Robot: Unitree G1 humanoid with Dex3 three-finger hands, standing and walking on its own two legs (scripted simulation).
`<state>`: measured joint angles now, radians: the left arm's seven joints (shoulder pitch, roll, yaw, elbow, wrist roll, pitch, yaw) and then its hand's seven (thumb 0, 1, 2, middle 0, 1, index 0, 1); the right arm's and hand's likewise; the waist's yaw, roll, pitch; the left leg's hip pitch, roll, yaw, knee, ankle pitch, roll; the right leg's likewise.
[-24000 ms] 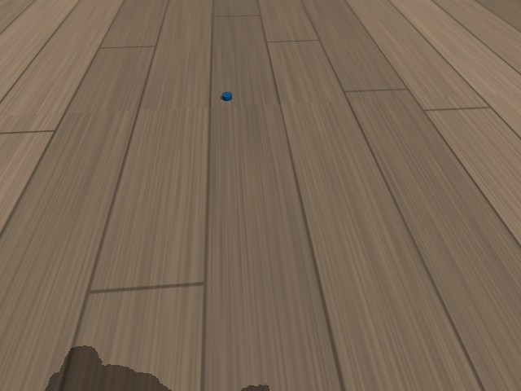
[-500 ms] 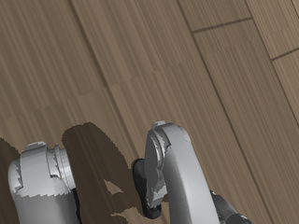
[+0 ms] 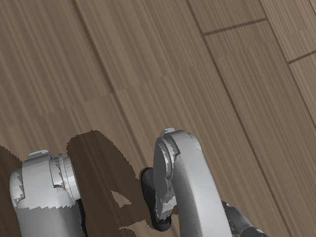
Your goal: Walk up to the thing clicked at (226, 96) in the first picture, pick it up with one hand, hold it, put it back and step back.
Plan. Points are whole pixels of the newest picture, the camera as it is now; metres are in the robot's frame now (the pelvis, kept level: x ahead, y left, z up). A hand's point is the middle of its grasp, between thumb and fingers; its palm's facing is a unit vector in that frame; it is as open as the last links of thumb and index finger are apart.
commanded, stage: rise first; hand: left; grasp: from above
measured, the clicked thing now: out of the picture +0.46 +0.38 -0.29
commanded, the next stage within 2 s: none
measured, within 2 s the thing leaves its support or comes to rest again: neither
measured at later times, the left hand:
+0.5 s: hand out of the picture +0.41 +0.41 -0.17, palm faces -0.45 -0.14 -0.88, open 14.0 cm
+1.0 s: hand out of the picture +0.41 +0.40 -0.17, palm faces -0.44 -0.14 -0.88, open 13.9 cm
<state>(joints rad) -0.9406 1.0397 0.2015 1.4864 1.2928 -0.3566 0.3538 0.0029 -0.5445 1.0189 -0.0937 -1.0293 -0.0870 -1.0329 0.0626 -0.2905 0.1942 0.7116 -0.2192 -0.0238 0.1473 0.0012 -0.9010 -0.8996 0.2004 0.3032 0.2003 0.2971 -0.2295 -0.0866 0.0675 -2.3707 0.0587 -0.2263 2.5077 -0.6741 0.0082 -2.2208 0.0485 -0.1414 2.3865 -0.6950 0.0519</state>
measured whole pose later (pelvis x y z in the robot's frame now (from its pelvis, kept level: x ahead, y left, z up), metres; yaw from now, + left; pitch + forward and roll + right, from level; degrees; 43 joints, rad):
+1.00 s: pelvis +0.00 +0.00 +0.00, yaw +0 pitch +29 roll -12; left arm -0.93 1.03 0.20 1.49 1.30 -0.36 0.36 0.00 -0.49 0.98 -0.13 -0.98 -0.12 -0.99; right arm 0.07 -0.29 0.19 0.71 -0.21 -0.03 0.15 0.00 -0.89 -0.90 0.20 0.30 0.20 0.30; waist -0.23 -0.08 0.06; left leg -2.37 0.05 -0.23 2.51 -0.67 0.01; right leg -2.22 0.05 -0.14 2.39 -0.70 0.05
